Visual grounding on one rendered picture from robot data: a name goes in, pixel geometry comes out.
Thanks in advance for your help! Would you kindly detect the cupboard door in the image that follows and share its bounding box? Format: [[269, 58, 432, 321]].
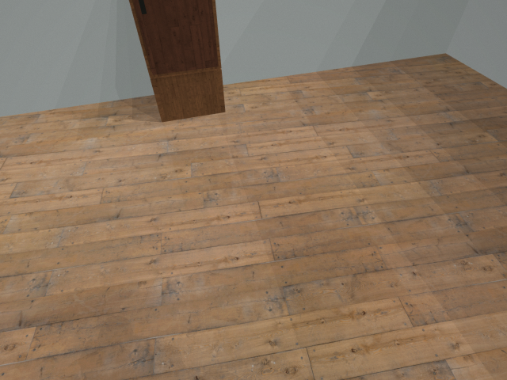
[[133, 0, 219, 75]]

